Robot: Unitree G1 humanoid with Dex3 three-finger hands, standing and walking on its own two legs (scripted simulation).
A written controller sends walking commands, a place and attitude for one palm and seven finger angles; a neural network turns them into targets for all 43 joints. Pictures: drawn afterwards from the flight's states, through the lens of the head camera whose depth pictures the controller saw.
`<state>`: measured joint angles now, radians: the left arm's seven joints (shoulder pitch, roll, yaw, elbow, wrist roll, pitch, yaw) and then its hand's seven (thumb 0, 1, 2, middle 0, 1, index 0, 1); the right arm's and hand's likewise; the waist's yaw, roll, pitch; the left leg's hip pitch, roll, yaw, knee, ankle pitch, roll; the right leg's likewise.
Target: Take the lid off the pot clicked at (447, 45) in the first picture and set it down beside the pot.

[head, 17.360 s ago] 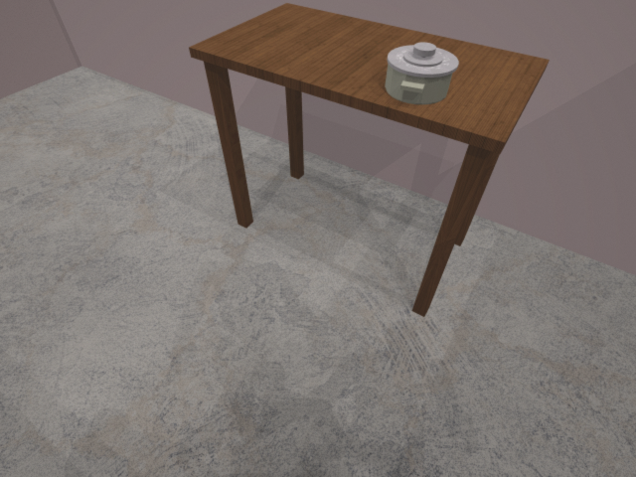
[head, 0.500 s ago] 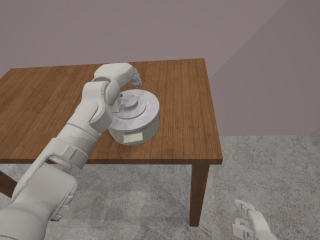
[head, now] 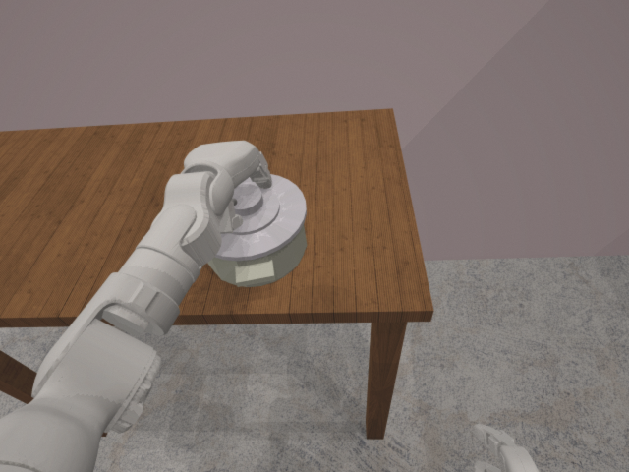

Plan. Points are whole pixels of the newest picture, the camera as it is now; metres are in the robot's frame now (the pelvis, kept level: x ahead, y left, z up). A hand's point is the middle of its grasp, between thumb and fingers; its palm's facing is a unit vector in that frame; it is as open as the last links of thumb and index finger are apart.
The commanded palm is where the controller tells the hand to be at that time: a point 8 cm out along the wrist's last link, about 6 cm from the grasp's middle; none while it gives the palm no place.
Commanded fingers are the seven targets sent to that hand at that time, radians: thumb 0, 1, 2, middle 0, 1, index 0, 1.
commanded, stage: lower the open fingers around the knob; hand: left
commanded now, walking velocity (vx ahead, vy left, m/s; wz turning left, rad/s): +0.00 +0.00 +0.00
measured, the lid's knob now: (244, 199) +0.46 +0.11 +0.11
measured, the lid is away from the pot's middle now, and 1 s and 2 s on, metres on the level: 0.00 0.00 0.01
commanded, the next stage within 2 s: close the fingers and squeeze the knob in 0.46 s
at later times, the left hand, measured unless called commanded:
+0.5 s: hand (240, 201) +0.43 +0.11 +0.13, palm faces -0.28 -0.04 -0.96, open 10.0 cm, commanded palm +0.41 +0.11 +0.19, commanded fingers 0.00 -0.31 1.53 -0.86 -0.08 -0.86 -0.08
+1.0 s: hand (249, 199) +0.44 +0.10 +0.13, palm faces -0.27 -0.04 -0.96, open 9.1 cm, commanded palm +0.41 +0.11 +0.19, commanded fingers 0.00 0.06 1.11 -0.66 -0.81 -0.66 -0.81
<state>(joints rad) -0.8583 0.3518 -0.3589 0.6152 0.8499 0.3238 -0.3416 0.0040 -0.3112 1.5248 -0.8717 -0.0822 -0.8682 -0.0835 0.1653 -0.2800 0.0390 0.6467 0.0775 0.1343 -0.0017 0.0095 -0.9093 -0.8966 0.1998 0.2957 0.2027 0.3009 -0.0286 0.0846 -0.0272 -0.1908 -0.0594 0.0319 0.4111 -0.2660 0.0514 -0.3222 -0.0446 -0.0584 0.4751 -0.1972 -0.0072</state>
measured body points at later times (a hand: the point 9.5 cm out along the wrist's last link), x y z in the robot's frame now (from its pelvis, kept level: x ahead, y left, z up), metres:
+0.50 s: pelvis +0.01 +0.01 +0.00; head +0.02 -0.03 +0.45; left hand +0.44 +0.11 +0.18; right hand +0.17 -0.22 -0.12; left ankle -0.03 +0.09 -0.74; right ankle +0.03 -0.11 -0.74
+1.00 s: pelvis +0.01 +0.00 +0.00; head +0.02 -0.04 +0.45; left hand +0.44 +0.10 +0.18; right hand +0.16 -0.23 -0.13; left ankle -0.03 +0.09 -0.74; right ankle +0.03 -0.12 -0.74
